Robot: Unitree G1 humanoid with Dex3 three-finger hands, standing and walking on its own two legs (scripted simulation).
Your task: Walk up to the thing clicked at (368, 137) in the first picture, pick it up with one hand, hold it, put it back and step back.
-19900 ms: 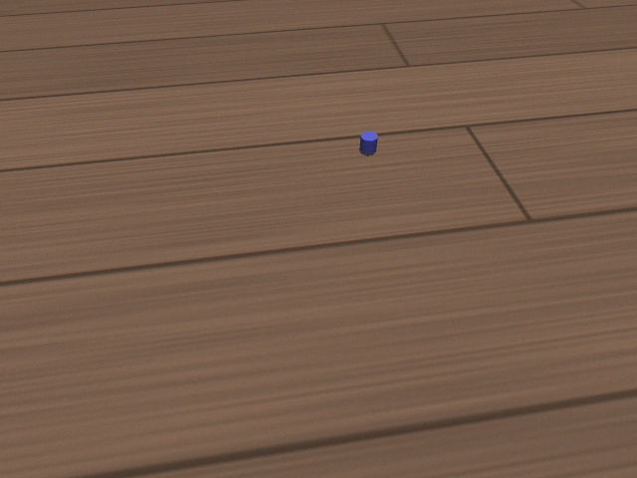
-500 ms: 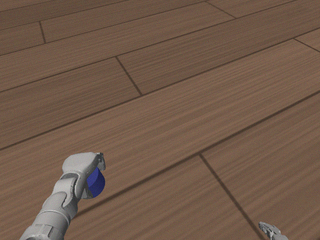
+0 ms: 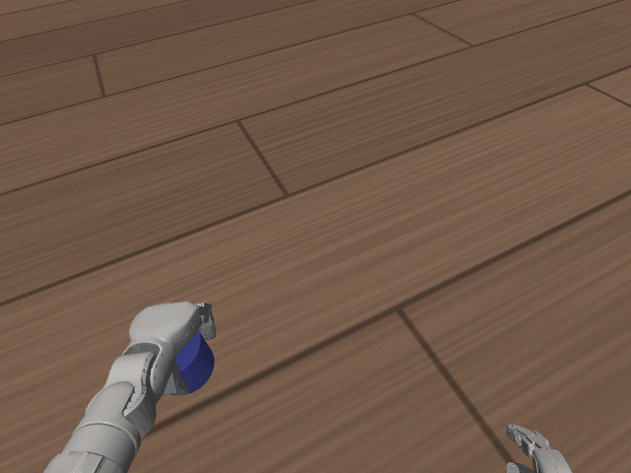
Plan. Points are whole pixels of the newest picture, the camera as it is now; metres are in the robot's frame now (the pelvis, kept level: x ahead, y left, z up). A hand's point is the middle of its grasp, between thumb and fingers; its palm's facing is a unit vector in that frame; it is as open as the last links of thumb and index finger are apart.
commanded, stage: hold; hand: left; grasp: from above
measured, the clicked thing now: (179, 357) +0.31 +0.23 -0.08
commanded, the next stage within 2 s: crouch in 0.96 s
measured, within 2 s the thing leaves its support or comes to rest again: neither
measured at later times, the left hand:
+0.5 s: hand (179, 355) +0.29 +0.21 -0.03, palm faces -0.45 -0.07 -0.89, open 10.2 cm
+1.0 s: hand (177, 354) +0.29 +0.22 -0.03, palm faces -0.45 -0.07 -0.89, open 10.2 cm
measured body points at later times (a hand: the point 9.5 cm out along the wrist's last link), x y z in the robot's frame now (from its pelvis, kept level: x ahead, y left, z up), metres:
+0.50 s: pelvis +0.00 +0.00 +0.01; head +0.01 -0.02 +0.46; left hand +0.31 +0.22 +0.02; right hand +0.15 -0.25 -0.11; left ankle +0.01 +0.12 -0.73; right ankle +0.02 -0.13 -0.73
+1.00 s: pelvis +0.00 +0.00 +0.01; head +0.01 -0.02 +0.46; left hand +0.31 +0.22 +0.02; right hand +0.15 -0.26 -0.11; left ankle +0.01 +0.12 -0.73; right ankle +0.02 -0.13 -0.73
